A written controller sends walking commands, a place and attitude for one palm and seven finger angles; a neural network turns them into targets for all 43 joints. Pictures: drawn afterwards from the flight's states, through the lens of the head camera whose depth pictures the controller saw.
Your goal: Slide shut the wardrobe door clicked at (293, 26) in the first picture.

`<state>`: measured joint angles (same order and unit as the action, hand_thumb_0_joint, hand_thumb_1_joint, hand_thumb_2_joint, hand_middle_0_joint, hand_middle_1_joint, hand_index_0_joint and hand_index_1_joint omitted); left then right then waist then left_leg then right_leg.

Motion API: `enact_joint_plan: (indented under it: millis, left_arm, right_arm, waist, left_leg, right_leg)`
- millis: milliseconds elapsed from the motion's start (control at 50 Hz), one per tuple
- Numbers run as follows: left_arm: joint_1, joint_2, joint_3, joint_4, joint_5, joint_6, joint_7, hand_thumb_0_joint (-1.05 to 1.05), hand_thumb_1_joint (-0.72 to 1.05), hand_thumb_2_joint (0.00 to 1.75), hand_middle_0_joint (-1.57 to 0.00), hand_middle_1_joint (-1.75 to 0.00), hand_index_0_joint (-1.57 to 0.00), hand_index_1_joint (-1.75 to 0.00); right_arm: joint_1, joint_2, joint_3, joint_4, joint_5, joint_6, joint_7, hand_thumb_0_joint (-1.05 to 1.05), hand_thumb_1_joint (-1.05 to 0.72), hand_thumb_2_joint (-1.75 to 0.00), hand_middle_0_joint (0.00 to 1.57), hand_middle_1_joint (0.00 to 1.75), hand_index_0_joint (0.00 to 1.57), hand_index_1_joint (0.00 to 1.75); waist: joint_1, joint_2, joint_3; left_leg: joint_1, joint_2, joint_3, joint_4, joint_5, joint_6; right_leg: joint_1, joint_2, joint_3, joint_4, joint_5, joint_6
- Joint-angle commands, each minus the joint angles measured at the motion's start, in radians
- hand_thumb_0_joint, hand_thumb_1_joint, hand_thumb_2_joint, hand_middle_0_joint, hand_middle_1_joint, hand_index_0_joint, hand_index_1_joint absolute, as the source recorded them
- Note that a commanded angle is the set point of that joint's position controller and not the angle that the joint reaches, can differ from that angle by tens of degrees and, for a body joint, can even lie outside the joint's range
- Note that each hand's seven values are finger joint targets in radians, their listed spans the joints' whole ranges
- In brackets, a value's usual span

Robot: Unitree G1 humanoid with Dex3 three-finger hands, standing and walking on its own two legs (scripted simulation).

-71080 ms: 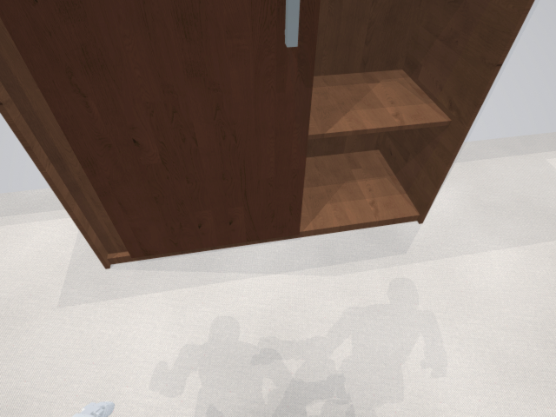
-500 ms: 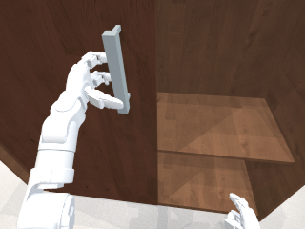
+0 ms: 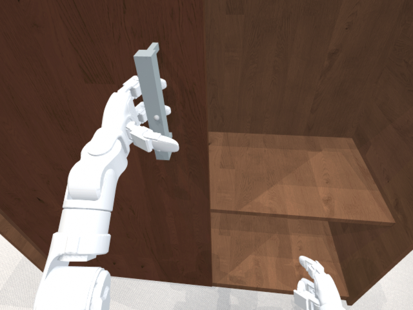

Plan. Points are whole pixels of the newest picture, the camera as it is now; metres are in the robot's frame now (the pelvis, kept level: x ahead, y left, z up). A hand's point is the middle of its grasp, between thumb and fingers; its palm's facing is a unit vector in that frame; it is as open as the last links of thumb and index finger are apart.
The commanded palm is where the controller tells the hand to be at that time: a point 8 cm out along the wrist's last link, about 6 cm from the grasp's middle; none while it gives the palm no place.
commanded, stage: slide the fingers in behind the handle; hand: left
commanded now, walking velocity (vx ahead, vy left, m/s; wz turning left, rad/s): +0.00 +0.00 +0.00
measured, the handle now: (159, 105) +0.41 +0.13 +0.24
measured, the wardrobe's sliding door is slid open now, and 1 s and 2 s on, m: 0.60 0.60 0.60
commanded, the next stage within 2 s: grip the handle and tug to test in 0.60 s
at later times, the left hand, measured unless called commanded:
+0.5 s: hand (156, 119) +0.36 +0.12 +0.23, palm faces +0.00 -1.00 +0.00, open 14.0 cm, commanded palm +0.33 +0.17 +0.23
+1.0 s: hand (162, 119) +0.36 +0.11 +0.24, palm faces -0.02 -1.00 -0.01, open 11.8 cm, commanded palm +0.34 +0.16 +0.23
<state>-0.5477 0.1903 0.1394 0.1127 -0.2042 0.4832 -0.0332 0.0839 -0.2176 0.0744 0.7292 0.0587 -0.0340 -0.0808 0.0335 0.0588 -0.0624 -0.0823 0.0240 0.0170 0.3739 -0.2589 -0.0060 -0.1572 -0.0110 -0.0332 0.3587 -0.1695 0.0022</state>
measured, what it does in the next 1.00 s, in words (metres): stands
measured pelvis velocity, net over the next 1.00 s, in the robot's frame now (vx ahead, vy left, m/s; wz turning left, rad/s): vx -0.01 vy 0.00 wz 0.00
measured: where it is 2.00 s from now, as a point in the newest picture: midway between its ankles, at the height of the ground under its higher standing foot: outside the picture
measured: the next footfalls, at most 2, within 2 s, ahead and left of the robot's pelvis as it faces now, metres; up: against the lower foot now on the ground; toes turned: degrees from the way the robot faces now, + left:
none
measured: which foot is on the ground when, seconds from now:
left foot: down 0.00-1.00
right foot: down 0.00-1.00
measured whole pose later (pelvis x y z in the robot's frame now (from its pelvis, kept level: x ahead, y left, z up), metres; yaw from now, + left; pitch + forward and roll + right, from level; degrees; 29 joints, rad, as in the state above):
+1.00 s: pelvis -0.01 +0.00 +0.00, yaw +0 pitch -2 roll +0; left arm -0.56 0.17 0.11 0.10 -0.20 0.49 0.00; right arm 0.08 -0.23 0.07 0.74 0.06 -0.03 -0.08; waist 0.03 0.06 -0.05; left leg -0.09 0.03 0.02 0.37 -0.25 -0.01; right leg -0.16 -0.01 -0.03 0.35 -0.15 0.00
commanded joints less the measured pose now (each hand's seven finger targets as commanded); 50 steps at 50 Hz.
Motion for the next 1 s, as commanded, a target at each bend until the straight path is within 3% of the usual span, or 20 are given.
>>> enact_joint_plan:
  millis: [0, 60, 100, 180, 200, 260, 300, 320, 400, 460, 500, 560, 620, 680, 700, 760, 800, 860, 920, 980]
  left_arm:
    - [-0.399, 0.128, 0.041, -0.250, 0.005, -0.071, 0.018, 0.00, -0.50, 0.30, -0.30, -1.20, -0.30, -1.20]
    - [-0.428, 0.107, 0.016, -0.249, -0.006, -0.073, 0.008, 0.00, -0.50, 0.30, -0.30, -1.20, -0.30, -1.20]
    - [-0.440, 0.139, 0.033, -0.251, -0.008, -0.073, 0.009, 0.00, -0.50, 0.30, -0.30, -1.20, -0.30, -1.20]
    - [-0.500, 0.100, 0.000, -0.282, 0.001, -0.091, 0.026, 0.00, -0.50, 0.30, -0.30, -1.20, -0.30, -1.20]
    - [-0.491, 0.135, 0.021, -0.285, 0.005, -0.096, 0.032, 0.00, -0.50, 0.30, -0.30, -1.20, -0.30, -1.20]
    - [-0.472, 0.104, 0.008, -0.281, 0.001, -0.099, 0.036, 0.00, -0.50, 0.30, -0.30, -1.20, -0.30, -1.20]
    - [-0.403, 0.184, 0.092, -0.190, -0.002, -0.078, 0.039, 0.00, -0.50, 0.30, -0.30, -1.20, -0.30, -1.20]
    - [-0.430, 0.158, 0.063, -0.216, -0.002, -0.076, 0.033, 0.00, -0.50, 0.30, -0.30, -1.20, -0.30, -1.20]
    - [-0.361, 0.167, 0.088, -0.230, -0.001, -0.056, 0.033, 0.00, -0.50, 0.30, -0.30, -1.20, -0.30, -1.20]
    - [-0.366, 0.126, 0.049, -0.270, -0.007, -0.063, 0.025, 0.00, -0.50, 0.30, -0.30, -1.20, -0.30, -1.20]
    - [-0.354, 0.158, 0.074, -0.289, -0.004, -0.072, 0.024, 0.00, -0.50, 0.30, -0.30, -1.20, -0.30, -1.20]
    - [-0.412, 0.080, -0.011, -0.336, -0.003, -0.087, 0.018, 0.00, -0.50, 0.30, -0.30, -1.20, -0.30, -1.20]
    - [-0.424, 0.102, -0.001, -0.355, 0.001, -0.090, 0.024, 0.00, -0.50, 0.30, -0.30, -1.20, -0.30, -1.20]
    - [-0.400, 0.110, 0.019, -0.296, -0.003, -0.069, 0.029, 0.00, -0.50, 0.30, -0.30, -1.20, -0.30, -1.20]
    - [-0.388, 0.149, 0.047, -0.263, 0.000, -0.060, 0.033, 0.00, -0.45, 0.32, -0.30, -1.21, -0.30, -1.21]
    - [-0.458, 0.078, -0.012, -0.286, 0.003, -0.069, 0.038, 0.00, -0.31, 0.38, -0.32, -1.23, -0.32, -1.23]
    - [-0.436, 0.126, 0.026, -0.263, 0.002, -0.072, 0.041, 0.00, -0.22, 0.42, -0.33, -1.24, -0.33, -1.24]
    - [-0.455, 0.092, 0.006, -0.240, -0.002, -0.074, 0.036, 0.00, -0.08, 0.48, -0.35, -1.26, -0.35, -1.26]
    - [-0.428, 0.141, 0.051, -0.201, 0.000, -0.066, 0.041, 0.00, 0.06, 0.54, -0.36, -1.28, -0.36, -1.28]
    - [-0.455, 0.125, 0.037, -0.201, 0.006, -0.068, 0.044, 0.00, 0.20, 0.60, -0.38, -1.30, -0.38, -1.30]
  right_arm:
    - [-0.184, -0.111, -0.042, -0.173, 0.003, -0.041, -0.003, 0.00, -0.90, -0.90, 0.20, 0.30, 0.20, 0.30]
    - [-0.174, -0.114, -0.045, -0.166, 0.006, -0.046, -0.009, 0.00, -0.90, -0.90, 0.20, 0.30, 0.20, 0.30]
    - [-0.182, -0.120, -0.045, -0.165, 0.006, -0.049, -0.014, 0.00, -0.90, -0.90, 0.20, 0.30, 0.20, 0.30]
    - [-0.178, -0.111, -0.045, -0.162, 0.004, -0.062, -0.016, 0.00, -0.90, -0.90, 0.20, 0.30, 0.20, 0.30]
    - [-0.177, -0.118, -0.048, -0.159, 0.002, -0.060, -0.015, 0.00, -0.90, -0.90, 0.20, 0.30, 0.20, 0.30]
    - [-0.175, -0.111, -0.048, -0.159, 0.001, -0.063, -0.014, 0.00, -0.90, -0.90, 0.20, 0.30, 0.20, 0.30]
    - [-0.166, -0.128, -0.049, -0.141, -0.004, -0.050, -0.016, 0.00, -0.90, -0.90, 0.20, 0.30, 0.20, 0.30]
    - [-0.167, -0.123, -0.047, -0.147, -0.002, -0.046, -0.014, 0.00, -0.90, -0.90, 0.20, 0.30, 0.20, 0.30]
    - [-0.176, -0.122, -0.048, -0.162, 0.000, -0.037, -0.006, 0.00, -0.90, -0.90, 0.20, 0.30, 0.20, 0.30]
    - [-0.178, -0.115, -0.046, -0.169, 0.004, -0.039, -0.002, 0.00, -0.90, -0.90, 0.20, 0.30, 0.20, 0.30]
    - [-0.180, -0.122, -0.050, -0.171, 0.002, -0.041, -0.004, 0.00, -0.90, -0.90, 0.20, 0.30, 0.20, 0.30]
    - [-0.184, -0.110, -0.048, -0.172, 0.007, -0.055, -0.003, 0.00, -0.90, -0.90, 0.20, 0.30, 0.20, 0.30]
    - [-0.189, -0.113, -0.049, -0.169, 0.004, -0.061, -0.006, 0.00, -0.90, -0.90, 0.20, 0.30, 0.20, 0.30]
    - [-0.188, -0.114, -0.046, -0.154, 0.003, -0.058, -0.009, 0.00, -0.90, -0.90, 0.20, 0.30, 0.20, 0.30]
    - [-0.189, -0.123, -0.046, -0.149, 0.002, -0.050, -0.011, 0.00, -0.90, -0.90, 0.20, 0.30, 0.20, 0.30]
    - [-0.198, -0.107, -0.042, -0.155, 0.005, -0.059, -0.010, 0.00, -0.90, -0.90, 0.20, 0.30, 0.20, 0.30]
    - [-0.195, -0.117, -0.045, -0.151, 0.001, -0.055, -0.011, 0.00, -0.90, -0.90, 0.20, 0.30, 0.20, 0.30]
    - [-0.191, -0.108, -0.041, -0.151, 0.003, -0.053, -0.010, 0.00, -0.90, -0.90, 0.20, 0.30, 0.20, 0.30]
    - [-0.185, -0.116, -0.043, -0.148, 0.000, -0.044, -0.010, 0.00, -0.90, -0.90, 0.20, 0.30, 0.20, 0.30]
    - [-0.183, -0.112, -0.044, -0.151, 0.001, -0.043, -0.009, 0.00, -0.90, -0.90, 0.20, 0.30, 0.20, 0.30]
  waist:
    - [0.010, -0.058, -0.220]
    - [-0.008, -0.096, -0.214]
    - [-0.002, -0.076, -0.198]
    - [-0.012, -0.041, -0.227]
    - [-0.003, -0.022, -0.242]
    - [-0.005, -0.042, -0.262]
    - [0.013, -0.102, -0.230]
    - [0.001, -0.098, -0.238]
    - [0.024, -0.068, -0.237]
    - [0.007, -0.087, -0.219]
    - [0.015, -0.091, -0.230]
    - [-0.009, -0.068, -0.216]
    - [-0.005, -0.036, -0.225]
    - [-0.002, -0.089, -0.208]
    - [0.007, -0.089, -0.196]
    - [-0.010, -0.055, -0.190]
    - [0.004, -0.055, -0.216]
    - [-0.006, -0.085, -0.215]
    - [0.004, -0.099, -0.207]
    - [-0.003, -0.092, -0.212]
  left_leg:
    - [0.010, -0.043, 0.016, -0.020, 0.322, 0.019]
    - [0.014, -0.041, 0.013, -0.019, 0.295, 0.025]
    - [0.012, -0.045, 0.010, -0.023, 0.257, 0.025]
    - [0.032, -0.045, 0.003, -0.022, 0.275, 0.020]
    - [0.039, -0.044, 0.005, -0.023, 0.284, 0.016]
    - [0.044, -0.043, 0.006, -0.022, 0.303, 0.015]
    - [0.006, -0.043, 0.007, -0.031, 0.277, 0.020]
    - [0.005, -0.040, 0.014, -0.037, 0.278, 0.021]
    - [0.001, -0.044, 0.018, -0.033, 0.317, 0.019]
    - [0.003, -0.038, 0.020, -0.032, 0.303, 0.021]
    - [0.011, -0.040, 0.019, -0.029, 0.305, 0.024]
    - [0.029, -0.039, 0.015, -0.024, 0.292, 0.022]
    - [0.037, -0.044, 0.013, -0.023, 0.280, 0.022]
    - [0.015, -0.044, 0.011, -0.028, 0.253, 0.023]
    - [0.003, -0.045, 0.011, -0.035, 0.234, 0.022]
    - [0.014, -0.044, 0.008, -0.035, 0.221, 0.023]
    - [0.020, -0.047, 0.008, -0.034, 0.236, 0.021]
    - [0.013, -0.045, 0.010, -0.031, 0.242, 0.023]
    - [-0.004, -0.043, 0.011, -0.039, 0.237, 0.024]
    - [-0.001, -0.042, 0.013, -0.035, 0.244, 0.024]
  right_leg:
    - [0.127, 0.048, -0.023, -0.018, 0.234, -0.032]
    - [0.110, 0.051, -0.023, -0.025, 0.215, -0.027]
    - [0.094, 0.053, -0.019, -0.036, 0.163, -0.028]
    - [0.097, 0.051, -0.022, -0.031, 0.167, -0.033]
    - [0.110, 0.053, -0.021, -0.030, 0.170, -0.035]
    - [0.124, 0.051, -0.025, -0.026, 0.199, -0.034]
    - [0.133, 0.055, -0.022, -0.037, 0.180, -0.032]
    - [0.138, 0.049, -0.020, -0.039, 0.182, -0.031]
    - [0.153, 0.052, -0.019, -0.028, 0.227, -0.035]
    - [0.135, 0.051, -0.021, -0.034, 0.218, -0.031]
    - [0.137, 0.055, -0.020, -0.033, 0.216, -0.030]
    - [0.106, 0.054, -0.024, -0.034, 0.202, -0.029]
    - [0.105, 0.053, -0.020, -0.037, 0.184, -0.031]
    - [0.104, 0.055, -0.021, -0.042, 0.158, -0.029]
    - [0.106, 0.056, -0.019, -0.048, 0.130, -0.030]
    - [0.085, 0.051, -0.018, -0.049, 0.113, -0.030]
    - [0.104, 0.053, -0.016, -0.047, 0.126, -0.032]
    - [0.103, 0.050, -0.019, -0.044, 0.146, -0.029]
    - [0.112, 0.049, -0.016, -0.049, 0.134, -0.029]
    - [0.110, 0.048, -0.015, -0.045, 0.145, -0.030]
